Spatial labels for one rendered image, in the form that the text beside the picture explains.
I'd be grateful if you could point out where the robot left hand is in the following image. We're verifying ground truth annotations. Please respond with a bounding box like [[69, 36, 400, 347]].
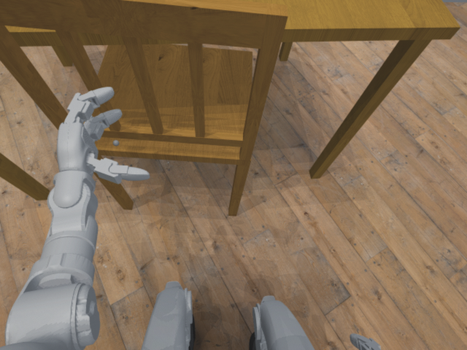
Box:
[[57, 87, 150, 184]]

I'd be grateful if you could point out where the table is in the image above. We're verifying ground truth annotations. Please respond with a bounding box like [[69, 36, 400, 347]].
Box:
[[0, 0, 461, 201]]

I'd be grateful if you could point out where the robot left upper arm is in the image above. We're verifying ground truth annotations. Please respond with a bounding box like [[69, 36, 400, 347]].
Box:
[[0, 283, 100, 350]]

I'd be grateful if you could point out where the robot right hand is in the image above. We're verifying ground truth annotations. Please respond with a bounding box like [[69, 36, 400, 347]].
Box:
[[350, 333, 381, 350]]

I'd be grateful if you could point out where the left robot forearm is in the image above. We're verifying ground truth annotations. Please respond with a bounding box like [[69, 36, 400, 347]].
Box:
[[4, 170, 98, 345]]

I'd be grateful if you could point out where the chair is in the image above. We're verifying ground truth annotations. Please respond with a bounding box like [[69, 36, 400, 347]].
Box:
[[0, 0, 288, 216]]

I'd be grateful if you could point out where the robot left thigh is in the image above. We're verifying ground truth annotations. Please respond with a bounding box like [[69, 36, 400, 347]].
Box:
[[141, 287, 193, 350]]

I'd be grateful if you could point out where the right robot shin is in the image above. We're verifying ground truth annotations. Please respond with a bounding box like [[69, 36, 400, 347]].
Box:
[[255, 295, 275, 350]]

